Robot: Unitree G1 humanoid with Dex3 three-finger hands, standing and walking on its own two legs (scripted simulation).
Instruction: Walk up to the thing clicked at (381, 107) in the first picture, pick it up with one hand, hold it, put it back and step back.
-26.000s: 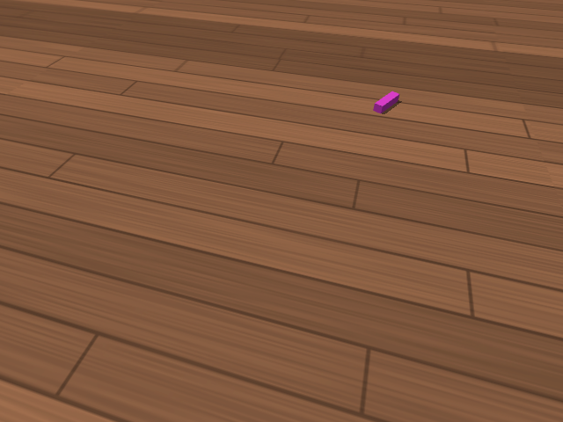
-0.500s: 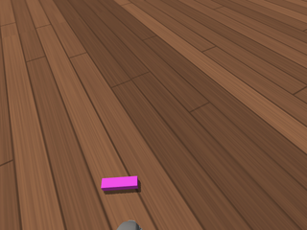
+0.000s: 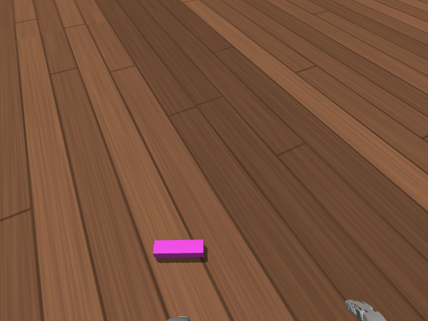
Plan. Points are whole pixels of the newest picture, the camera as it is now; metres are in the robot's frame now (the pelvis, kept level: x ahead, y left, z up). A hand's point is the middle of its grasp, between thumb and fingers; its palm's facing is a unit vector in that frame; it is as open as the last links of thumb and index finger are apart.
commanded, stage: walk up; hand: left
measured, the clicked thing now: (179, 248) +0.52 +0.19 -0.72
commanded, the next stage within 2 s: none
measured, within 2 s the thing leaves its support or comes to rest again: neither
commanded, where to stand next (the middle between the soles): +0.08 +0.00 m, yaw -1 degrees
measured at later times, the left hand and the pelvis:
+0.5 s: hand out of the picture +0.08 +0.26 -0.13, palm faces -0.08 -0.92 -0.38, open 7.3 cm; pelvis +0.02 -0.02 +0.02, yaw -3 degrees
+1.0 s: hand (109, 307) +0.18 +0.24 -0.14, palm faces -0.02 -0.93 -0.37, open 7.3 cm; pelvis +0.06 -0.02 +0.01, yaw -1 degrees
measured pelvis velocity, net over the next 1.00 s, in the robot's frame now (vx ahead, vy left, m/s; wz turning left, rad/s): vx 0.06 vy -0.02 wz -0.02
